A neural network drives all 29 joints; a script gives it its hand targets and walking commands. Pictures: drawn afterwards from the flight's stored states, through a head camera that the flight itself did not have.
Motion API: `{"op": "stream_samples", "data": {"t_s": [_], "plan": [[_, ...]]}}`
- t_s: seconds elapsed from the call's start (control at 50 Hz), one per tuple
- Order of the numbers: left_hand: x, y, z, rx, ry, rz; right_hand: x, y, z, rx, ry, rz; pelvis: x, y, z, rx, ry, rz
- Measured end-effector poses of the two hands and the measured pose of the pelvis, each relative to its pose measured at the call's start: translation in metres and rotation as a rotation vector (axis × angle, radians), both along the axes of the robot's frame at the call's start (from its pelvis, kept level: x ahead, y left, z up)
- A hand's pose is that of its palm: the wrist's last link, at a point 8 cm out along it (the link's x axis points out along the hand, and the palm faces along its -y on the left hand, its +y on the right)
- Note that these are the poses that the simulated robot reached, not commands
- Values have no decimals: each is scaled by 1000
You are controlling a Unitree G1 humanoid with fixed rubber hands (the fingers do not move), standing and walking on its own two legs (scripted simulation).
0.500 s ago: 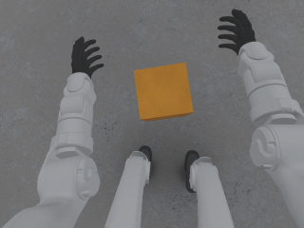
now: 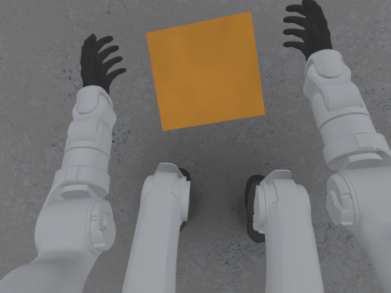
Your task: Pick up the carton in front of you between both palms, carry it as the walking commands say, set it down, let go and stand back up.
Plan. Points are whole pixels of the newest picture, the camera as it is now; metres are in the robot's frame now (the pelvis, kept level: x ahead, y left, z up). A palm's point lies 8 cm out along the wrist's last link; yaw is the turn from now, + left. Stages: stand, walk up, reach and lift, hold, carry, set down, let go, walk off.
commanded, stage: reach and lift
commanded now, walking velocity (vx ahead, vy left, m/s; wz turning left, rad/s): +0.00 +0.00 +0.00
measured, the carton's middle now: (207, 83) +0.49 +0.04 -0.34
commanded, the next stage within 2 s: none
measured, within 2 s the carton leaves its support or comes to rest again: leaves its support in 1.16 s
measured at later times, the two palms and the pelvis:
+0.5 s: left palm (128, 83) +0.48 +0.22 -0.27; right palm (290, 60) +0.53 -0.15 -0.28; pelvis -0.02 +0.01 -0.09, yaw +0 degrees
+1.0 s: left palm (138, 81) +0.48 +0.19 -0.26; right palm (274, 60) +0.53 -0.11 -0.27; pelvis -0.02 +0.00 -0.09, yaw +1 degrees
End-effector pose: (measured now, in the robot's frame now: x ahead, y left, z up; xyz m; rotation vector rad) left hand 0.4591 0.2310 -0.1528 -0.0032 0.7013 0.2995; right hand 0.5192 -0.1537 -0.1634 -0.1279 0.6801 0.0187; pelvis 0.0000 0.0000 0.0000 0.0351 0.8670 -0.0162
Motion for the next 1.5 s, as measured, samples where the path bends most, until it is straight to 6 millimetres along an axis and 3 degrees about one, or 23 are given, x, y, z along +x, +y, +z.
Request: {"op": "stream_samples", "data": {"t_s": [0.18, 0.3, 0.38, 0.54, 0.76, 0.88, 1.14, 1.22, 1.28, 1.38, 1.5], "plan": [[0, -6, -61, -20, 30, 3, 3, 6, -54, 2, 35, -18, -24, 1, -52, -2, -104, 2], [2, -10, -102, -19, 62, -11, 2, 8, -94, 4, 63, -26, -30, 3, -76, -5, -151, 4], [5, -12, -117, -4, 73, -23, 1, 8, -111, 10, 56, -26, -28, 6, -85, -7, -192, 2], [21, -19, -115, -16, 44, -26, 12, 9, -112, 12, 25, -7, -20, 6, -94, -3, -199, 10], [13, -22, -113, -17, 46, -25, 8, 21, -108, 20, 40, 10, -18, 1, -91, 1, -176, 13], [21, -40, -109, -32, 38, -60, 5, 42, -107, 45, 40, 43, -23, 1, -87, 2, -180, 14], [28, -44, -105, -42, 66, -18, 8, 43, -102, 15, 81, 20, -22, 0, -94, 4, -203, 7], [29, -46, -94, -49, 42, -7, 5, 41, -94, 31, 62, 2, -19, -1, -97, 0, -201, 4], [26, -48, -79, -61, 7, 5, 3, 39, -78, 46, 32, -11, -18, -1, -96, -4, -194, 3], [17, -51, -35, -74, -46, 9, -5, 35, -28, 67, -16, -35, -19, 1, -84, -9, -180, 1], [3, -55, 25, -86, -35, 4, -22, 32, 35, 81, -2, -71, -21, 1, -50, -9, -154, -5]]}}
